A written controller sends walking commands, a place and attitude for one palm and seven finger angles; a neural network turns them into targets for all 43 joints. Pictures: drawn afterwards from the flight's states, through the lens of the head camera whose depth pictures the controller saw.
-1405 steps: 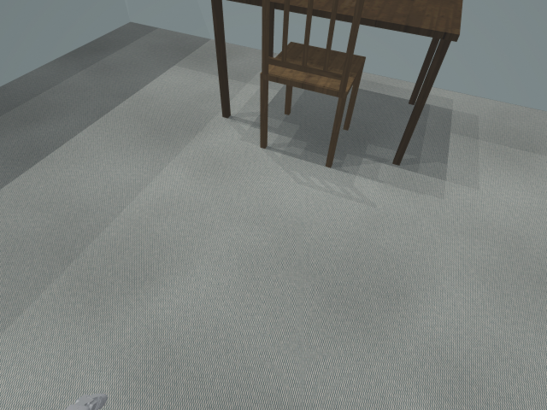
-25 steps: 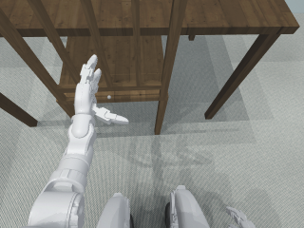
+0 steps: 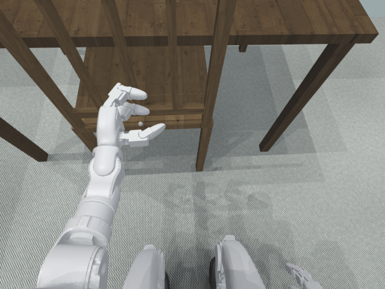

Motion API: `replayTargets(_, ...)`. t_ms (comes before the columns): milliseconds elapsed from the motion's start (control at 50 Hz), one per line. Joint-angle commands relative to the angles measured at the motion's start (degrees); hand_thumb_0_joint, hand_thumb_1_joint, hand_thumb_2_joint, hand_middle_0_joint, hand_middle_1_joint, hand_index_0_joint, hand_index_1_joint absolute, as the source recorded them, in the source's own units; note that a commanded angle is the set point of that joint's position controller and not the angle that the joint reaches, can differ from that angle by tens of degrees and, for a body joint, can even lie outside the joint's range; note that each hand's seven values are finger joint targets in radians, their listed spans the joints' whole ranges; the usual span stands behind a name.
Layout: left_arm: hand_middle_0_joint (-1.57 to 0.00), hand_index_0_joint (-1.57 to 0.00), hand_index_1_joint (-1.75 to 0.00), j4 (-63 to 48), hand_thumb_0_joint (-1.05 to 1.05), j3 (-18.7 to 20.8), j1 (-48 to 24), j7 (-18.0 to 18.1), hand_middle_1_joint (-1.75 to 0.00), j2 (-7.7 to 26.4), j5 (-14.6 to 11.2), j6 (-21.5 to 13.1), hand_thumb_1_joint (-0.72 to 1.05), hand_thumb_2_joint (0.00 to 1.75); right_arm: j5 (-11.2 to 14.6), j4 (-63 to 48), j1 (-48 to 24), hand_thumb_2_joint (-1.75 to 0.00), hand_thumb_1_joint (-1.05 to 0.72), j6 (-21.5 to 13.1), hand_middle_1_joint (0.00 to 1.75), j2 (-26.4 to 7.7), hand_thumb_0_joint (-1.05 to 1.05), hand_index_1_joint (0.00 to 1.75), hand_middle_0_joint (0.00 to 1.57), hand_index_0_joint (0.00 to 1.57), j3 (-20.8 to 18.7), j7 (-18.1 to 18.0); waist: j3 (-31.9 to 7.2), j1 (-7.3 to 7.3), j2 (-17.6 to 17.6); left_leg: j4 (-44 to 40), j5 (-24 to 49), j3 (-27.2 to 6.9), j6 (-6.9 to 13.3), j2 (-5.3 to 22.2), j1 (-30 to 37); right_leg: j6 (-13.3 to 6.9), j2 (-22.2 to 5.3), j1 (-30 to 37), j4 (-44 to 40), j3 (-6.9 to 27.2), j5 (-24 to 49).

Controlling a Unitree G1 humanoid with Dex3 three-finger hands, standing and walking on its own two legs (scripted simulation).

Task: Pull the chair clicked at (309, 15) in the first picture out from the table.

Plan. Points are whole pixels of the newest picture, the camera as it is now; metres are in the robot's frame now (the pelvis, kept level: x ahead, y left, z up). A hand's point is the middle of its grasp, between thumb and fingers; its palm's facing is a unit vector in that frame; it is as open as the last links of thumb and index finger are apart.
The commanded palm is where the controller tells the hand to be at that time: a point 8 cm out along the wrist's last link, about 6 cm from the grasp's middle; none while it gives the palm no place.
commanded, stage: hook a spindle and tug to test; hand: left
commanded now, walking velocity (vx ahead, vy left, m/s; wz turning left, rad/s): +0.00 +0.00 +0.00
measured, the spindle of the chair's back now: (126, 63) +0.57 +0.13 +0.06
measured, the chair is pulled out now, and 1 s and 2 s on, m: -0.10 -0.10 -0.10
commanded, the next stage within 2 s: open the thumb and straighten the fingers in 0.82 s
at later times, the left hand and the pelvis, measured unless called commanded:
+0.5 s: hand (141, 130) +0.43 +0.09 +0.02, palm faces -0.02 -1.00 -0.04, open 4.4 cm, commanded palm +0.40 +0.15 +0.02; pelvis +0.00 +0.00 +0.00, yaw +0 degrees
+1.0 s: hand (142, 142) +0.40 +0.09 +0.01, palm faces -0.07 -0.99 -0.11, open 4.5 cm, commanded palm +0.38 +0.15 +0.02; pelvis +0.00 -0.01 +0.00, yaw +1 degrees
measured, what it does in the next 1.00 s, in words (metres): stands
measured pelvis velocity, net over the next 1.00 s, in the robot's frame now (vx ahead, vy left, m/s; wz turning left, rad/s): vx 0.00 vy -0.01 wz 0.01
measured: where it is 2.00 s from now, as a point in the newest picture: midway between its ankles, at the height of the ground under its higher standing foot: outside the picture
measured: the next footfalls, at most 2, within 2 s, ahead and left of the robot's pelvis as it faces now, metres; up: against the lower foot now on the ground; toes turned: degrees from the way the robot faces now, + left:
none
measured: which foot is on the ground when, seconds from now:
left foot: down 0.00-1.00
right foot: down 0.00-1.00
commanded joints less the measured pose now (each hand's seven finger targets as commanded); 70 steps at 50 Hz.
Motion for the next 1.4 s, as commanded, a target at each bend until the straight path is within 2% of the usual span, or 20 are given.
replayTargets(0,-0.5,-0.5,-1.45,-11.26,0.0,2.07,-19.79,0.73,-1.45,7.25,-0.28,-4.33,0.62,0.78,-0.21,-4.86,5.67,-0.9,-0.9,-1.39,0.3,-8.22,0.0,0.3,0.2,0.2,-2.86,-0.29,-27.77,-1.18,1.0,-8.9,20.46,-2.69,-1.0,-1.54,14.22,-1.31,2.76,18.31,-7.51,1.62,15.25)
replayTargets(100,-0.5,-0.5,-1.45,-10.65,0.0,2.54,-19.28,0.55,-1.45,7.4,-0.32,-4.49,0.9,0.9,-0.25,-4.96,5.78,-0.9,-0.9,-1.36,0.3,-8.08,0.0,0.3,0.2,0.2,-2.86,-0.25,-28.81,-1.26,0.05,-8.47,20.62,-2.25,-0.85,-1.61,13.75,-1.12,2.8,19.7,-7.71,2.09,16.36)
replayTargets(180,-0.5,-0.5,-1.45,-10.95,0.0,3.13,-17.52,-0.07,-1.45,8.4,-0.56,-4.22,0.9,0.9,-0.03,-5.48,6.04,-0.9,-0.9,-1.38,0.3,-8.41,0.0,0.3,0.2,0.2,-2.91,-0.3,-29.28,-0.92,-0.98,-8.77,20.44,-2.27,-0.77,-1.58,12.77,-1.21,2.92,21.22,-7.59,2.14,16.96)
replayTargets(220,-0.5,-0.5,-1.45,-12.07,0.0,0.54,-18.72,-0.61,-1.45,5.83,-0.76,-4.21,0.9,0.9,0.05,-5.33,5.73,-0.9,-0.9,-1.2,0.3,-8.14,0.0,0.3,0.2,0.2,-2.89,-0.12,-28.26,-1.52,0.29,-8.88,21.04,-2.43,-0.93,-1.35,14.18,-1.2,2.79,19.39,-7.8,1.82,16.7)
replayTargets(280,-0.5,-0.5,-1.45,-12.94,0.0,1.25,-17.28,-0.54,-1.45,6.73,-1.03,-4.15,0.9,0.9,0.17,-5.46,5.96,-0.9,-0.9,-1.28,0.3,-8.45,0.0,0.3,0.2,0.2,-3.07,-0.28,-28.3,-1.21,-0.08,-8.96,20.77,-2.52,-0.84,-1.41,14.17,-1.21,2.91,19.78,-7.89,1.9,16.57)
replayTargets(340,-0.5,-0.5,-1.45,-15.36,0.0,-0.98,-16.97,-0.2,-1.45,4.37,-1.06,-4.4,0.9,0.9,0.12,-5.39,5.64,-0.9,-0.9,-1.31,0.3,-8.08,0.0,0.3,0.2,0.2,-3.3,-0.17,-28.71,-1.46,0.66,-8.91,22.28,-2.75,-1.06,-1.16,16.7,-1.17,2.78,18.49,-8.0,1.49,16.75)
replayTargets(440,-0.5,-0.5,-1.45,-16.47,0.0,0.19,-12.48,0.67,-1.45,5.64,-0.83,-4.36,0.9,0.9,0.12,-5.74,5.14,-0.9,-0.9,-1.26,0.3,-8.04,0.0,0.3,0.2,0.2,-3.19,-0.15,-27.8,-0.45,-1.31,-9.2,21.97,-2.43,-0.93,-1.4,15.12,-1.2,2.73,20.61,-8.08,1.71,17.51)
replayTargets(500,-0.5,-0.5,-1.45,-19.22,0.0,0.21,-9.05,0.8,-1.45,5.81,-0.76,-4.58,0.9,0.9,0.19,-6.44,4.74,-0.9,-0.9,-1.29,0.3,-7.83,0.0,0.3,0.2,0.2,-3.19,-0.02,-28.7,0.78,0.69,-9.63,23.93,-2.56,-1.34,-1.39,16.96,-1.46,2.63,20.92,-7.6,1.51,18.53)
replayTargets(540,-0.5,-0.5,-1.45,-18.48,0.0,-2.09,-7.11,0.64,-1.45,3.22,-0.83,-4.11,0.9,0.9,0.36,-6.63,4.23,-0.9,-0.9,-1.19,0.3,-7.63,0.0,0.3,0.2,0.2,-3.2,0.07,-26.62,-0.06,-1.65,-9.56,22.93,-2.34,-1.07,-1.3,15.89,-1.24,2.68,20.85,-8.18,1.57,18.5)
replayTargets(620,-0.5,-0.5,-1.45,-19.41,0.0,-2.15,-9.2,0.63,-1.45,3.89,-0.95,-3.98,0.9,0.9,0.44,-6.59,3.49,-0.9,-0.9,-1.22,0.3,-7.85,0.0,0.3,0.2,0.2,-3.01,-0.22,-24.54,-0.36,-1.56,-9.58,19.2,-2.54,-0.86,-1.52,14.35,-1.2,2.55,19.61,-8.58,1.69,15.13)
replayTargets(680,-0.5,-0.5,-1.45,-22.73,0.0,-3.19,-8.67,0.58,-1.45,3.42,-0.66,-4.64,0.9,0.9,0.43,-7.42,3.1,-0.9,-0.9,-1.7,0.3,-7.83,0.0,0.3,0.2,0.2,-3.15,-0.45,-27.06,0.48,1.92,-9.67,21.94,-2.95,-1.2,-1.54,17.42,-1.64,2.44,18.98,-7.51,1.35,16.22)
replayTargets(740,-0.5,-0.5,-1.45,-22.7,0.0,-4.57,-4.95,0.32,-1.45,1.46,-1.3,-4.07,0.9,0.9,0.45,-7.37,2.82,-0.9,-0.9,-1.67,0.3,-7.52,0.0,0.3,0.2,0.2,-3.23,-0.31,-27.05,0.33,-0.35,-9.37,23.35,-2.79,-1.17,-1.45,17.66,-1.4,2.43,20.1,-7.96,1.37,17.91)
replayTargets(760,-0.5,-0.5,-1.45,-22.01,0.0,-4.32,-4.82,0.24,-1.45,1.84,-1.23,-3.74,0.9,0.9,0.57,-7.23,2.76,-0.9,-0.9,-1.6,0.3,-7.51,0.0,0.3,0.2,0.2,-3.2,-0.3,-26.23,0.27,-2.02,-9.31,21.97,-2.65,-1.05,-1.51,16.26,-1.32,2.39,20.59,-8.14,1.42,17.39)
replayTargets(900,-0.5,-0.5,-1.45,-19.8,0.0,-2.51,-7.84,0.78,-1.45,3.68,-0.61,-3.58,0.9,0.9,0.52,-7.12,1.78,-0.9,-0.9,-1.73,0.3,-7.65,0.0,0.3,0.2,0.2,-2.8,-0.87,-24.74,0.32,-1.2,-8.99,17.67,-2.77,-0.82,-1.92,13.99,-1.38,2.33,18.88,-7.84,1.73,13.37)
replayTargets(920,-0.5,-0.5,-1.45,-19.25,0.0,-4.8,-7.56,-0.44,-1.45,6.04,3.05,-3.01,0.78,0.84,0.53,-7.32,2.44,-0.9,-0.9,-1.31,0.3,-8.02,0.0,0.3,0.2,0.2,-2.83,-0.54,-25.23,-0.13,-0.46,-8.74,17.56,-2.42,-0.48,-1.95,13.96,-1.43,2.36,19.37,-7.87,2.21,13.74)
replayTargets(980,-0.5,-0.5,-1.45,-21.52,0.0,-3.13,-8.83,-1.81,-1.45,6.35,1.05,-2.2,0.42,0.67,0.91,-8.44,2.38,-0.9,-0.9,-1.17,0.3,-7.96,0.0,0.3,0.2,0.2,-2.9,-0.84,-27.35,0.19,-0.51,-8.76,19.66,-2.6,-0.45,-2.08,14.71,-1.51,2.35,21.16,-7.72,2.3,16.0)
replayTargets(1040,-0.5,-0.5,-1.45,-20.3,0.0,-2.03,-8.79,-2.33,-1.45,5.72,-1.46,-1.04,0.05,0.49,1.17,-8.08,1.92,-0.9,-0.9,-1.33,0.3,-7.76,0.0,0.3,0.2,0.2,-2.55,-1.1,-25.8,0.08,-2.17,-8.93,17.48,-2.15,-0.43,-2.19,12.49,-1.13,2.37,22.24,-8.86,2.6,14.83)
replayTargets(1100,-0.5,-0.5,-1.45,-21.06,0.0,-2.2,-8.85,-2.33,-1.45,5.89,-1.02,-1.51,-0.31,0.32,1.03,-8.03,2.39,-0.9,-0.9,-1.89,0.3,-7.84,0.0,0.3,0.2,0.2,-2.62,-1.18,-26.89,0.04,-1.57,-8.79,18.45,-2.27,-0.38,-2.06,13.4,-1.14,2.39,21.6,-8.3,2.48,15.34)
replayTargets(1140,-0.45,-0.45,-1.3,-19.57,0.0,-1.86,-10.07,-2.37,-1.3,6.53,-0.63,-1.76,-0.55,0.2,0.92,-7.23,2.97,-0.9,-0.9,-2.04,0.3,-7.89,0.0,0.3,0.2,0.2,-2.75,-1.13,-26.0,-0.54,-1.08,-8.26,19.33,-2.28,-0.51,-1.96,13.38,-1.17,2.4,20.35,-7.97,2.38,16.02)
replayTargets(1380,-0.15,-0.15,-0.43,-18.74,0.0,-0.44,-10.09,-2.63,-0.43,7.49,-0.77,-1.65,-0.55,0.2,0.74,-7.34,4.23,-0.9,-0.9,-2.06,0.3,-8.34,0.0,0.3,0.2,0.2,-2.93,-0.79,-27.71,-0.11,-0.16,-8.49,20.77,-2.5,-0.57,-1.79,14.17,-1.29,2.67,20.09,-7.48,2.03,16.4)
